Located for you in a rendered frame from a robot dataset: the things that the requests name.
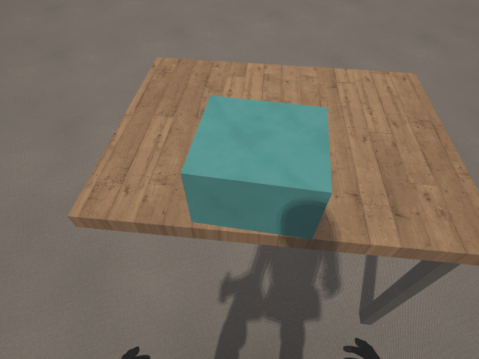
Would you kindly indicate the table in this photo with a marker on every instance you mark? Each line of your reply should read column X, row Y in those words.
column 399, row 186

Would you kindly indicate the robot right hand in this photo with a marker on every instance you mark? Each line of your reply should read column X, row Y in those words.
column 364, row 350

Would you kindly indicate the carton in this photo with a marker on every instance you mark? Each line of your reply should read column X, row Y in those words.
column 260, row 166

